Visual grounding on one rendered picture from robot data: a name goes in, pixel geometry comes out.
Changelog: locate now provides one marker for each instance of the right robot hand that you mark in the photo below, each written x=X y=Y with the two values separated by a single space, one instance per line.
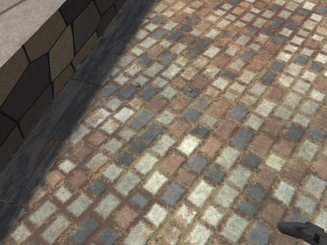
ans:
x=308 y=231

